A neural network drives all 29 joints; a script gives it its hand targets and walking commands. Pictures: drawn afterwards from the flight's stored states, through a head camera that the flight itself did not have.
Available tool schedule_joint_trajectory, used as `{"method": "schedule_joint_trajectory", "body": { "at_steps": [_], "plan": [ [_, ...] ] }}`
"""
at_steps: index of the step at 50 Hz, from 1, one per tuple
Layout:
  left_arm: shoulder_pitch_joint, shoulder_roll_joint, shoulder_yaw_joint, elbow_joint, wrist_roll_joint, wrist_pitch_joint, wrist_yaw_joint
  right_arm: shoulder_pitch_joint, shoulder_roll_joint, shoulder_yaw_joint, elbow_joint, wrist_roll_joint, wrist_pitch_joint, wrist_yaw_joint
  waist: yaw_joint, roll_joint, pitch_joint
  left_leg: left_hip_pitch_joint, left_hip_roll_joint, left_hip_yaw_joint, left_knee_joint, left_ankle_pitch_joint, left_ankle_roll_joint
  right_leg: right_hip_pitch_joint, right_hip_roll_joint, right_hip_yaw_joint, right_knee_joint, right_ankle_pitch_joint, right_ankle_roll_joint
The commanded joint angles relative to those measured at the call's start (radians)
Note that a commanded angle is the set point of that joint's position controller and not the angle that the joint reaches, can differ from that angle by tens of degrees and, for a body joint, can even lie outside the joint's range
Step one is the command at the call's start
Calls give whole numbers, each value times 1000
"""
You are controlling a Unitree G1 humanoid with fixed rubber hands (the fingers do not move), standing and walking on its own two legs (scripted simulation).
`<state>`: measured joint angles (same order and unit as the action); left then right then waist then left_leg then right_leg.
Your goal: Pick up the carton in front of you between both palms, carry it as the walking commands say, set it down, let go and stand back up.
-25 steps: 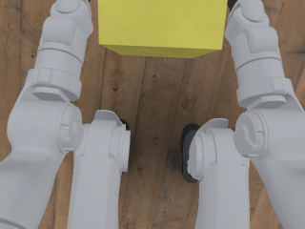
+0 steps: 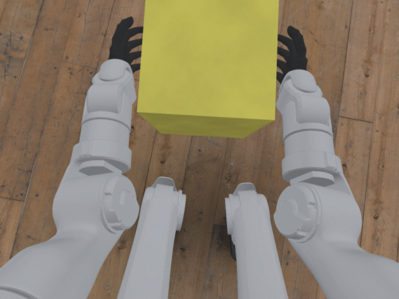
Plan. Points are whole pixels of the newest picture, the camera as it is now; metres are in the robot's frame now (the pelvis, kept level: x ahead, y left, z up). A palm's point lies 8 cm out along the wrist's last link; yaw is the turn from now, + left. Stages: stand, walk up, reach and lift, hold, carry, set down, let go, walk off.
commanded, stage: reach and lift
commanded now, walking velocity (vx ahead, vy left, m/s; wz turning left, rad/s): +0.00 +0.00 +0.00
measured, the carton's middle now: (206, 80) +0.52 +0.02 -0.13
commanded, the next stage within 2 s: none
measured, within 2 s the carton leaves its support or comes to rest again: neither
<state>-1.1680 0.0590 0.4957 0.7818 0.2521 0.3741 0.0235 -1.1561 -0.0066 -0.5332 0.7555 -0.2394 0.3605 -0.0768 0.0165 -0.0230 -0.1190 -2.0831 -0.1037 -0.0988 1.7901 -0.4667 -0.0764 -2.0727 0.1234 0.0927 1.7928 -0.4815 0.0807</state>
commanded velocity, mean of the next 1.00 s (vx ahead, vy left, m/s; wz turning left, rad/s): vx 0.00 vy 0.00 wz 0.00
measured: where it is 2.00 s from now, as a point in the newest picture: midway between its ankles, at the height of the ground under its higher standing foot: (198, 237)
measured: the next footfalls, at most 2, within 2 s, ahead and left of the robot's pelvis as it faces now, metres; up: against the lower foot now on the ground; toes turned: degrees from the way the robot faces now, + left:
none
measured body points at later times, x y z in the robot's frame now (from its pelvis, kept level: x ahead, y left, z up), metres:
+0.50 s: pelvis +0.05 +0.00 +0.13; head +0.23 +0.01 +0.54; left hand +0.48 +0.17 +0.08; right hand +0.49 -0.14 +0.08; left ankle +0.12 +0.13 -0.44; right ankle +0.12 -0.13 -0.44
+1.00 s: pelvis +0.10 +0.00 +0.26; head +0.16 +0.00 +0.71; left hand +0.43 +0.16 +0.23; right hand +0.44 -0.14 +0.23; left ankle +0.12 +0.13 -0.44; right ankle +0.12 -0.13 -0.44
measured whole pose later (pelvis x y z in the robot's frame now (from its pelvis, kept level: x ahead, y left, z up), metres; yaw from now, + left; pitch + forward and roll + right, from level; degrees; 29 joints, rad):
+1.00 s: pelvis +0.10 +0.00 +0.26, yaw +1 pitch +15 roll +0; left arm -0.37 -0.13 0.32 0.53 0.21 0.38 0.03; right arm -0.37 0.15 -0.33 0.54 -0.20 0.36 -0.05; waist 0.01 -0.01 -0.18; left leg -0.72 -0.06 -0.14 0.79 -0.34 -0.03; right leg -0.71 0.07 0.14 0.80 -0.35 0.02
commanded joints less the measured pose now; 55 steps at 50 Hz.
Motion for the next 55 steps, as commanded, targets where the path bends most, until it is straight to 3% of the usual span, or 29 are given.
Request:
{"method": "schedule_joint_trajectory", "body": {
  "at_steps": [1, 6, 12, 26, 39, 47, 55],
  "plan": [
    [-640, -1044, -452, 1, -161, -3, -255, -678, 1038, 486, 19, 154, -1, 252, 22, 11, -1080, 637, -60, 210, -221, 72, 48, 579, 64, -200, -222, 47, -46],
    [-573, -1110, -546, -75, -206, 17, -261, -604, 1095, 579, -48, 197, 18, 265, 21, 17, -1170, 771, -61, 203, -275, 163, 39, 687, 68, -197, -275, 127, -38],
    [-447, -1153, -624, -114, -236, 20, -258, -471, 1134, 653, -84, 224, 18, 268, 13, 26, -1116, 873, -62, 180, -353, 223, 31, 773, 68, -179, -354, 186, -34],
    [-149, -1192, -640, -96, -198, -33, -237, -165, 1170, 671, -61, 191, -29, 260, 5, 22, -855, 1107, -58, 116, -612, 242, 46, 1017, 55, -110, -619, 213, -42],
    [109, -1210, -708, -158, -182, -52, -234, 102, 1183, 745, -116, 177, -44, 261, -2, 22, -678, 1418, -35, 59, -879, 333, 60, 1346, 23, -48, -892, 315, -54],
    [270, -1204, -754, -213, -184, -22, -235, 267, 1177, 788, -164, 175, -12, 273, -6, 23, -530, 1639, -19, 30, -1063, 437, 63, 1566, 4, -20, -1074, 422, -62],
    [400, -1198, -818, -311, -212, 66, -243, 399, 1160, 848, -261, 199, 77, 290, -10, 26, -374, 1854, -2, 24, -1244, 534, 57, 1784, -16, -14, -1254, 518, -59]
  ]
}}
